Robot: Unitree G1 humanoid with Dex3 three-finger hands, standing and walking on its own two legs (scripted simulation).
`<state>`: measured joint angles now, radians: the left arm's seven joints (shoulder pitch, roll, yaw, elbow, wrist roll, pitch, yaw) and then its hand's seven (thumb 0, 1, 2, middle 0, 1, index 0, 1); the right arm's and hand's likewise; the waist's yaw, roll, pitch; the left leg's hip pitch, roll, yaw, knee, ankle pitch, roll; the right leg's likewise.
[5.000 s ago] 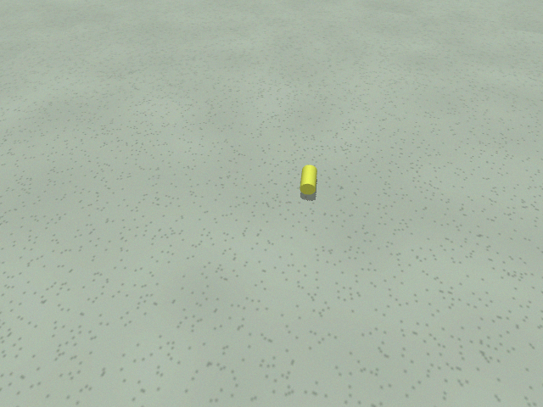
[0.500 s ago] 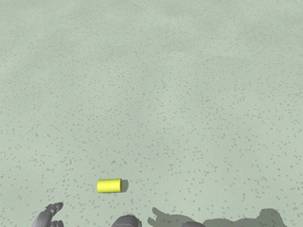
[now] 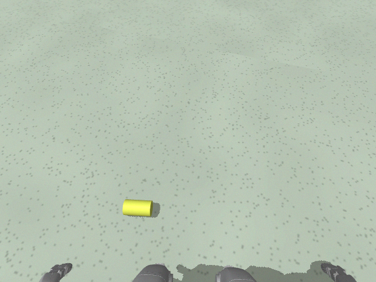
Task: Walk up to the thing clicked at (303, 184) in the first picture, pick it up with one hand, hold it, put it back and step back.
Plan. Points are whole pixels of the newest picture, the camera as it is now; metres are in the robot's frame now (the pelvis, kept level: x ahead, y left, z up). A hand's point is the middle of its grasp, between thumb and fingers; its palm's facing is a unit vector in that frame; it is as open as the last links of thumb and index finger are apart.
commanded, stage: walk up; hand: left
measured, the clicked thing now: (138, 207) +0.48 +0.30 -0.71
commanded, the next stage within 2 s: stand in 1.76 s
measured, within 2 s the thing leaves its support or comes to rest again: neither
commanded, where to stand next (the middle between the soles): +0.10 +0.01 m, yaw +1 degrees
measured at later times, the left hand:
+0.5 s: hand out of the picture +0.05 +0.26 -0.12, palm faces +0.02 -0.94 -0.34, open 7.3 cm
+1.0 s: hand out of the picture +0.10 +0.25 -0.12, palm faces +0.02 -0.94 -0.33, open 7.3 cm
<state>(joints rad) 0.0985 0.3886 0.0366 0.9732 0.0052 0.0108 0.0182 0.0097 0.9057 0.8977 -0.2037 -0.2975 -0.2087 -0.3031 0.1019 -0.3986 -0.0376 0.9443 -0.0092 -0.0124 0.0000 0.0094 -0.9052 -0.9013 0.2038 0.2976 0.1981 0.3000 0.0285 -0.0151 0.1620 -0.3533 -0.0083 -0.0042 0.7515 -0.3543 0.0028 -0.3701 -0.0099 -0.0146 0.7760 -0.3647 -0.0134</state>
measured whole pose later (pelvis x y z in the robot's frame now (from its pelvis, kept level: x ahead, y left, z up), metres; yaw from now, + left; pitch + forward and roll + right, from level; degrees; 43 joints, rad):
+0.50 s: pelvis -0.02 +0.00 +0.03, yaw +1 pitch -3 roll -1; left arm 0.12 0.35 0.03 1.13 0.02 -0.01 -0.01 0.01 0.91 0.90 -0.20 -0.30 -0.21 -0.30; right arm 0.14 -0.35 -0.01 1.12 -0.02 0.00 0.03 0.01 -0.90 -0.90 0.21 0.30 0.20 0.30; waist 0.01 0.02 0.04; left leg -0.24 0.01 -0.03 0.45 -0.21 0.00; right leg -0.22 0.02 -0.02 0.41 -0.21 -0.01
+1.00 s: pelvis +0.02 +0.00 +0.04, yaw +1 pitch -2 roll +0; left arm 0.07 0.33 0.02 1.16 0.00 -0.02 0.00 0.01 0.91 0.90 -0.20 -0.30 -0.21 -0.30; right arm 0.07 -0.33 -0.01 1.13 0.00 -0.01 0.01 0.01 -0.90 -0.90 0.21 0.30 0.20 0.30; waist 0.00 0.02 0.06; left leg -0.15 0.00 -0.03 0.36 -0.18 -0.01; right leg -0.14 0.01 -0.02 0.33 -0.16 -0.01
